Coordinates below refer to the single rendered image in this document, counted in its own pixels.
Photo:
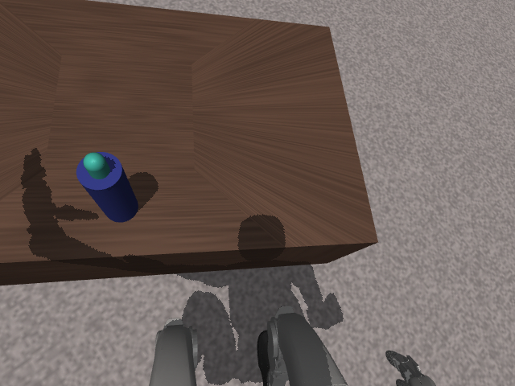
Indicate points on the bottle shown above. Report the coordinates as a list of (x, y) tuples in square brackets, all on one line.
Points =
[(103, 177)]

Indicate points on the right robot hand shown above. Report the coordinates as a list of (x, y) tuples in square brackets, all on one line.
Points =
[(409, 370)]

